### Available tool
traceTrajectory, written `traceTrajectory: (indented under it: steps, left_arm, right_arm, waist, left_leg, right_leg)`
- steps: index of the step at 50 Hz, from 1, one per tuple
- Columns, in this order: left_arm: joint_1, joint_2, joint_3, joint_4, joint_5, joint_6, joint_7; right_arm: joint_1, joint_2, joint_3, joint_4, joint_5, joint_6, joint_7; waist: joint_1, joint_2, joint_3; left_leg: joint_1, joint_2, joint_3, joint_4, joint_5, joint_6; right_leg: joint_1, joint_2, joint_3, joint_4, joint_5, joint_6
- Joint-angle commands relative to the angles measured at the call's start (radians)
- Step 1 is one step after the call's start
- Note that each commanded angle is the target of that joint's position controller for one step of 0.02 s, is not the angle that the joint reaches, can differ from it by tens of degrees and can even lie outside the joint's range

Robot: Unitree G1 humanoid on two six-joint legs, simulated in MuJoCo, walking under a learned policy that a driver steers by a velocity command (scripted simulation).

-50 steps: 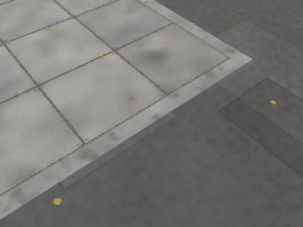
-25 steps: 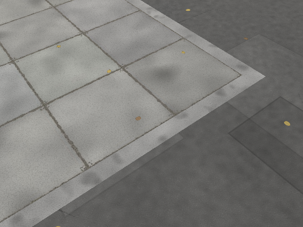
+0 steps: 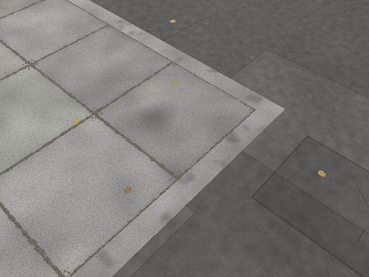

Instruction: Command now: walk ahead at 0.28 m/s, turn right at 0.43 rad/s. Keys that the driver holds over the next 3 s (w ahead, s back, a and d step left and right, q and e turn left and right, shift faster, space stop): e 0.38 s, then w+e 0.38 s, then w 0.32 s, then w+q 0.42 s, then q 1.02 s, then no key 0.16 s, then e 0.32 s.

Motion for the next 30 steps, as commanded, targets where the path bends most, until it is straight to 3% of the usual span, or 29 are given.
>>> traceTrajectory:
  steps: [1, 4, 7, 9, 10, 11, 12, 13, 14, 15, 16, 17, 18, 19, 21, 24, 30]
  left_arm:
    - [0.062, 0.006, -0.001, -0.050, 0.016, 0.005, -0.016]
    - [-0.052, -0.004, -0.013, -0.100, 0.024, 0.006, -0.044]
    - [-0.098, 0.034, -0.003, -0.155, 0.026, 0.017, -0.065]
    - [-0.068, 0.070, 0.011, -0.175, 0.026, 0.018, -0.076]
    - [0.006, 0.094, 0.025, -0.165, 0.025, 0.013, -0.080]
    - [0.099, 0.155, 0.051, -0.145, 0.028, 0.006, -0.072]
    - [0.141, 0.267, 0.078, -0.156, 0.035, 0.008, -0.047]
    - [0.100, 0.308, 0.074, -0.201, 0.057, 0.007, -0.045]
    - [0.100, 0.228, 0.053, -0.221, 0.050, 0.011, -0.054]
    - [0.027, 0.185, 0.040, -0.240, 0.040, 0.009, -0.051]
    - [-0.028, 0.162, 0.035, -0.246, 0.023, 0.014, -0.046]
    - [-0.057, 0.140, 0.027, -0.254, 0.016, 0.021, -0.039]
    - [-0.068, 0.142, 0.027, -0.260, 0.028, 0.026, -0.034]
    - [-0.069, 0.150, 0.029, -0.268, 0.038, 0.028, -0.031]
    - [-0.047, 0.158, 0.033, -0.275, 0.031, 0.024, -0.020]
    - [-0.032, 0.175, 0.037, -0.289, 0.018, 0.024, -0.001]
    - [0.005, 0.188, 0.041, -0.302, 0.018, 0.029, 0.005]
  right_arm:
    - [-0.130, -0.134, -0.016, -0.091, -0.002, -0.007, -0.033]
    - [-0.087, -0.180, -0.025, -0.095, 0.014, 0.014, -0.057]
    - [-0.066, -0.208, -0.037, -0.097, 0.040, 0.044, -0.068]
    - [-0.083, -0.221, -0.047, -0.114, 0.051, 0.063, -0.074]
    - [-0.102, -0.219, -0.049, -0.126, 0.056, 0.073, -0.076]
    - [-0.068, -0.199, -0.044, -0.132, 0.050, 0.080, -0.073]
    - [-0.049, -0.139, -0.021, -0.168, 0.007, 0.075, -0.063]
    - [0.031, -0.091, -0.002, -0.201, -0.005, 0.063, -0.046]
    - [-0.026, -0.155, -0.017, -0.195, 0.022, 0.054, -0.030]
    - [-0.091, -0.162, -0.020, -0.217, 0.047, 0.055, -0.029]
    - [-0.106, -0.149, -0.022, -0.204, 0.038, 0.065, -0.041]
    - [-0.118, -0.171, -0.032, -0.206, 0.025, 0.079, -0.055]
    - [-0.116, -0.173, -0.036, -0.210, 0.019, 0.092, -0.057]
    - [-0.106, -0.161, -0.036, -0.213, 0.017, 0.099, -0.059]
    - [-0.101, -0.138, -0.031, -0.218, 0.019, 0.097, -0.061]
    - [-0.165, -0.141, -0.030, -0.246, 0.020, 0.085, -0.056]
    - [-0.204, -0.147, -0.033, -0.267, 0.031, 0.033, -0.032]
  waist:
    - [0.076, 0.119, 0.014]
    - [0.028, 0.097, -0.008]
    - [0.019, 0.111, -0.028]
    - [0.044, 0.126, -0.051]
    - [0.086, 0.110, -0.084]
    - [0.121, 0.040, -0.140]
    - [0.101, -0.158, -0.214]
    - [0.020, -0.269, -0.380]
    - [0.081, -0.100, -0.431]
    - [0.067, -0.046, -0.328]
    - [0.038, 0.050, -0.227]
    - [0.023, 0.035, -0.183]
    - [0.005, 0.003, -0.167]
    - [-0.002, -0.020, -0.164]
    - [0.003, -0.038, -0.186]
    - [0.028, -0.085, -0.170]
    - [0.053, -0.107, -0.135]
  left_leg:
    - [-0.128, 0.251, -0.028, -0.122, 0.526, 0.119]
    - [-0.049, 0.269, 0.003, -0.075, 0.542, 0.121]
    - [0.083, 0.319, -0.008, 0.010, 0.562, 0.104]
    - [0.128, 0.328, -0.006, 0.128, 0.660, 0.076]
    - [0.125, 0.303, 0.013, 0.256, 0.683, 0.051]
    - [0.075, 0.232, 0.036, 0.457, 0.583, -0.002]
    - [-0.174, 0.144, 0.048, 0.774, 0.097, -0.070]
    - [-0.475, -0.050, -0.110, 1.089, -0.552, -0.113]
    - [-0.518, -0.001, -0.268, 1.140, -0.491, -0.088]
    - [-0.558, 0.031, -0.263, 1.109, -0.395, -0.067]
    - [-0.550, 0.072, -0.256, 1.018, -0.324, -0.071]
    - [-0.511, 0.094, -0.257, 0.934, -0.282, -0.073]
    - [-0.446, 0.087, -0.246, 0.900, -0.246, -0.074]
    - [-0.420, 0.072, -0.238, 0.860, -0.222, -0.079]
    - [-0.411, 0.063, -0.238, 0.734, -0.176, -0.086]
    - [-0.428, 0.052, -0.250, 0.569, -0.136, -0.100]
    - [-0.338, 0.018, -0.241, 0.366, -0.139, -0.083]
  right_leg:
    - [0.095, -0.012, -0.029, -0.178, 0.156, 0.022]
    - [0.128, 0.012, -0.091, -0.355, 0.233, 0.026]
    - [0.115, 0.032, -0.109, -0.438, 0.139, 0.004]
    - [0.165, 0.073, -0.142, -0.485, 0.041, -0.031]
    - [0.259, 0.111, -0.163, -0.564, 0.068, -0.056]
    - [0.421, 0.144, -0.141, -0.661, 0.254, -0.091]
    - [0.645, -0.065, 0.150, -0.628, 0.738, -0.169]
    - [0.901, -0.289, 0.588, -0.664, 0.825, -0.411]
    - [0.864, -0.251, 0.545, -0.720, 0.635, -0.379]
    - [0.767, -0.201, 0.420, -0.733, 0.487, -0.315]
    - [0.634, -0.144, 0.326, -0.752, 0.370, -0.249]
    - [0.529, -0.109, 0.285, -0.772, 0.286, -0.220]
    - [0.444, -0.076, 0.263, -0.791, 0.242, -0.208]
    - [0.412, -0.056, 0.254, -0.800, 0.239, -0.205]
    - [0.413, -0.029, 0.258, -0.828, 0.042, -0.201]
    - [0.424, -0.033, 0.341, -0.880, -0.286, -0.193]
    - [0.412, -0.026, 0.402, -0.873, -0.376, -0.176]
Next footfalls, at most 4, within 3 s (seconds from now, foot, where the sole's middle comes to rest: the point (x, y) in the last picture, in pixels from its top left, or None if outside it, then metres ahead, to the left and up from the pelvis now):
0.22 right None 0.25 -0.13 -0.78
0.72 left None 0.31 0.08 -0.78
1.16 right None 0.43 -0.32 -0.78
1.66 left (234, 201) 0.80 -0.21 -0.78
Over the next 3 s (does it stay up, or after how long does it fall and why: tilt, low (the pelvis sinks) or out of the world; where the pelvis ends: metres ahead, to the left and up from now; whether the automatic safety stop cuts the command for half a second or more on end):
stays up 0.72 -0.26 -0.01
